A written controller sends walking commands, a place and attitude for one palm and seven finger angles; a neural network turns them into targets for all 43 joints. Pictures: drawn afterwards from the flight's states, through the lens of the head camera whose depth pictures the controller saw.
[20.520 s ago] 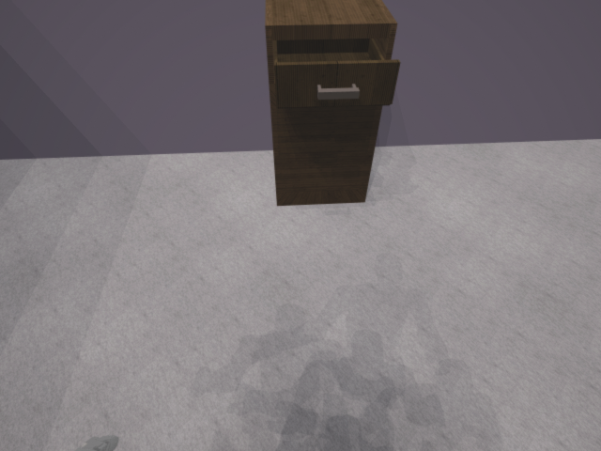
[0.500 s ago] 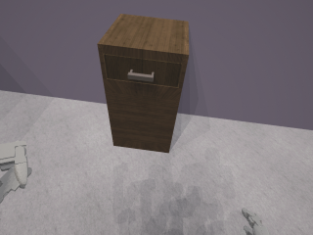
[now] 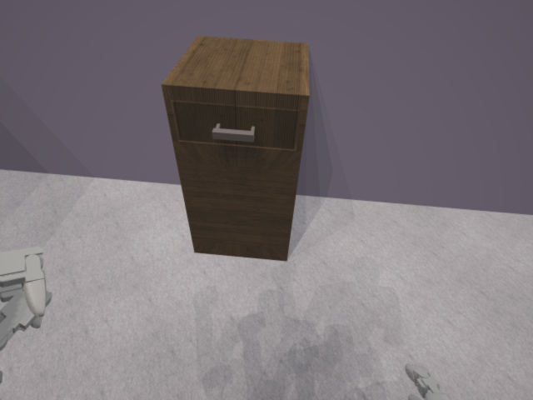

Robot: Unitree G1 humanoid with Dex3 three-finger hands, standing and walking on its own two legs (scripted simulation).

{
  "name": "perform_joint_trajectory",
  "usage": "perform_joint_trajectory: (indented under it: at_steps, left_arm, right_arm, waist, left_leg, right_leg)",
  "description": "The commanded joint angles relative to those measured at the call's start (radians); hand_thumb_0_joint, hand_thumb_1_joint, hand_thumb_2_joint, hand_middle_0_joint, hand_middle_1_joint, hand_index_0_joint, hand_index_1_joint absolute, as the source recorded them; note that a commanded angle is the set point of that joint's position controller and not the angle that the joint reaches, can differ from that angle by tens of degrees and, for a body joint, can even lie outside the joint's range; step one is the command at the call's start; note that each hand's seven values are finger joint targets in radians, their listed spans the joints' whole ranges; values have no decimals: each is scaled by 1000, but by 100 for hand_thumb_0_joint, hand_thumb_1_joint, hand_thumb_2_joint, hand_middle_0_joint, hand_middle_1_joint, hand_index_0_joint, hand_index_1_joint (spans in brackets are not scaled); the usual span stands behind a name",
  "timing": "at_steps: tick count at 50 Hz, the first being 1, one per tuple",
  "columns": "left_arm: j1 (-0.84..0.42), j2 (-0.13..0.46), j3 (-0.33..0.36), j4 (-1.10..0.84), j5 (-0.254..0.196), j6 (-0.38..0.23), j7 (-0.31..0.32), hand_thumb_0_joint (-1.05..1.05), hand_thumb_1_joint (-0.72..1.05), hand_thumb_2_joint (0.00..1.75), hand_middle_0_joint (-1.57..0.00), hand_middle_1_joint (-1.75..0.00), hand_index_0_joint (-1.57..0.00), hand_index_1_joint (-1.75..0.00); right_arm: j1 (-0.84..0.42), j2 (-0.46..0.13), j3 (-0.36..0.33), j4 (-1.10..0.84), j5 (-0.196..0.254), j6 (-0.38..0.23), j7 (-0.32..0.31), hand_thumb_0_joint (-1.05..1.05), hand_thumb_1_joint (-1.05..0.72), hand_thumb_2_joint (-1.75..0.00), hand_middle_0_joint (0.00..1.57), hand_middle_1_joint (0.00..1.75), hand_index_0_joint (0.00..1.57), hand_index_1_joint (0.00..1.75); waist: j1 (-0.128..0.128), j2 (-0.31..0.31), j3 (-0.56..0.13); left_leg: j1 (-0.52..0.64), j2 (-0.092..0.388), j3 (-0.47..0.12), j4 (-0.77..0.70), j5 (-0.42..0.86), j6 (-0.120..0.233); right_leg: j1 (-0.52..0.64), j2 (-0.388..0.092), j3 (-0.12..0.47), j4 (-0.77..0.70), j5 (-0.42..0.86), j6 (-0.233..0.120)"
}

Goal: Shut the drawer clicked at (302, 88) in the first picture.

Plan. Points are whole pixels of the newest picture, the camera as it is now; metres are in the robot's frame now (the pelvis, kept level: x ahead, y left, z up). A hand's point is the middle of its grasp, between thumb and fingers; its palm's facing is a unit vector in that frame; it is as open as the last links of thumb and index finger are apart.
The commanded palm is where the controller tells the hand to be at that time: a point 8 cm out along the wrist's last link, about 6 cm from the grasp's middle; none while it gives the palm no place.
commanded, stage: stop stepping back and stand still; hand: left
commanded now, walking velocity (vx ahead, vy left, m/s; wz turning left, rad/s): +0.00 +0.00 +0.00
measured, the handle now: (234, 131) +0.88 +0.14 -0.07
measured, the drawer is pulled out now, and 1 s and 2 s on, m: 0.00 0.00 0.00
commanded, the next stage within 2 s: let the arm hang, fingers relaxed in 0.08 s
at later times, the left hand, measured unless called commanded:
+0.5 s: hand out of the picture +0.04 +0.19 -0.17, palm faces +0.05 -0.97 -0.22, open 3.2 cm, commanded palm none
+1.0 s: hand out of the picture +0.00 +0.18 -0.17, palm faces +0.05 -0.98 -0.21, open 7.1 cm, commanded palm none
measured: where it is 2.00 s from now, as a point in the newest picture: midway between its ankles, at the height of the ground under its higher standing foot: outside the picture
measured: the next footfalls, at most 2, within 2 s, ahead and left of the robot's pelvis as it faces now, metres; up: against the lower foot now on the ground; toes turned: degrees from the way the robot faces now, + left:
none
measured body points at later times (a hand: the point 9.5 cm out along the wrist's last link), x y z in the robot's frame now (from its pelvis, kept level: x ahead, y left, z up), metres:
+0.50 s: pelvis +0.00 +0.00 +0.00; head +0.01 +0.01 +0.45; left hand +0.04 +0.24 -0.15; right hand +0.08 -0.25 -0.13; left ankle +0.05 +0.11 -0.73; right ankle +0.03 -0.11 -0.73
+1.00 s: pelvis +0.01 +0.00 +0.01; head +0.01 +0.00 +0.46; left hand +0.00 +0.23 -0.15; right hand +0.00 -0.21 -0.16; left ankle +0.05 +0.11 -0.73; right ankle +0.03 -0.11 -0.73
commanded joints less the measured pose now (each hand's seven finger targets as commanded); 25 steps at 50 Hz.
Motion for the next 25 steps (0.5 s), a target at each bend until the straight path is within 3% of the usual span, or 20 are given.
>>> perform_joint_trajectory:
  at_steps: [1,3,5,6,8,9,10,11,12,13,15,16,18,19,22,25]
  left_arm:
    - [-51,165,88,-214,0,-84,4,0,90,90,-140,-160,-140,-160]
    - [-45,164,83,-213,-7,-84,0,0,90,90,-140,-160,-140,-160]
    - [-34,171,90,-223,-17,-76,2,0,90,90,-140,-160,-140,-160]
    - [-30,169,94,-224,-21,-73,4,0,90,90,-140,-160,-140,-160]
    - [-9,175,106,-219,-29,-72,5,0,90,90,-140,-160,-140,-160]
    - [-167,51,-292,592,46,67,-133,0,90,90,-140,-160,-140,-160]
    - [-160,30,-234,599,49,176,-155,0,90,90,-136,-156,-136,-156]
    - [-166,-7,-243,631,42,204,-154,0,90,90,-132,-151,-132,-151]
    - [-189,-19,-253,678,38,213,-155,0,90,90,-128,-147,-128,-147]
    - [-208,-10,-260,732,38,215,-155,0,90,90,-124,-143,-124,-143]
    - [-235,15,-269,873,42,211,-154,0,90,90,-116,-134,-116,-134]
    - [-267,27,-276,949,41,211,-154,0,90,90,-112,-130,-112,-130]
    - [-334,44,-295,1092,35,210,-154,0,90,90,-104,-121,-104,-121]
    - [-360,38,-305,1149,31,212,-153,0,90,90,-100,-117,-100,-117]
    - [-344,12,-330,1308,21,212,-152,0,90,90,-88,-104,-88,-104]
    - [-301,-17,-325,1426,20,207,-148,0,90,90,-76,-91,-76,-91]
  right_arm:
    - [-153,-110,-36,-175,-4,-73,2,0,-90,-90,20,30,20,30]
    - [-144,-108,-44,-170,-5,-66,11,0,-90,-90,20,30,20,30]
    - [-137,-102,-45,-163,-2,-57,14,0,-90,-90,20,30,20,30]
    - [-133,-101,-43,-163,-2,-54,14,0,-90,-90,20,30,20,30]
    - [-141,-98,-41,-167,-1,-51,9,0,-90,-90,20,30,20,30]
    - [-145,-259,-101,75,5,-100,98,0,-90,-90,20,30,20,30]
    - [-91,-247,-106,65,13,-4,106,0,-90,-90,20,30,20,30]
    - [-83,-204,-84,52,7,33,100,0,-90,-90,20,30,20,30]
    - [-96,-198,-70,41,-2,48,95,0,-90,-90,20,30,20,30]
    - [-109,-196,-60,40,-9,57,90,0,-90,-90,20,30,20,30]
    - [-124,-184,-50,60,-13,71,89,0,-90,-90,20,30,20,30]
    - [-133,-173,-49,81,-11,82,88,0,-90,-90,20,30,20,30]
    - [-122,-148,-42,131,-15,109,89,0,-90,-90,20,30,20,30]
    - [-102,-134,-38,153,-17,119,89,0,-90,-90,20,30,20,30]
    - [-82,-103,-24,222,-16,129,85,0,-90,-90,20,30,20,30]
    - [-52,-92,-26,273,-14,131,75,0,-90,-90,20,30,20,30]
  waist:
    - [5,46,23]
    - [0,4,34]
    - [-6,-51,19]
    - [-8,-42,6]
    - [-4,-22,-14]
    - [-68,71,-10]
    - [-28,107,-18]
    - [-10,64,-35]
    - [0,32,-38]
    - [13,-28,-43]
    - [33,-108,-72]
    - [27,-123,-41]
    - [1,-78,12]
    - [-10,-21,31]
    - [1,125,37]
    - [13,143,16]
  left_leg:
    - [-96,109,-136,-178,-216,29]
    - [-31,59,-74,-44,-183,6]
    - [27,44,-48,65,-95,-6]
    - [43,43,-45,57,-68,-7]
    - [69,58,-56,-26,-35,-4]
    - [65,133,-138,92,230,8]
    - [-19,155,-185,-14,299,28]
    - [-82,189,-247,-51,305,67]
    - [-111,212,-294,-79,300,96]
    - [-127,210,-301,-85,309,105]
    - [-126,142,-225,-58,260,64]
    - [-112,96,-176,-44,148,38]
    - [-20,39,-120,-13,37,16]
    - [12,45,-117,-29,36,12]
    - [7,79,-150,-131,-3,14]
    - [7,95,-159,-172,-29,17]
  right_leg:
    - [48,-66,107,-190,-60,-16]
    - [-72,-125,204,-307,-234,-47]
    - [-124,-177,234,-344,-222,-81]
    - [-117,-178,210,-326,-173,-84]
    - [-82,-143,152,-281,-95,-59]
    - [-190,-132,16,-26,103,-48]
    - [-116,-92,25,18,131,-21]
    - [-64,-50,2,89,62,-13]
    - [-43,-33,8,126,1,-10]
    - [4,-34,19,98,1,-11]
    - [104,-66,51,-19,118,-25]
    - [78,-101,92,-84,121,-42]
    - [-34,-156,148,-187,46,-80]
    - [-63,-147,138,-201,0,-82]
    - [-14,-104,110,-213,-34,-55]
    - [56,-94,90,-231,13,-52]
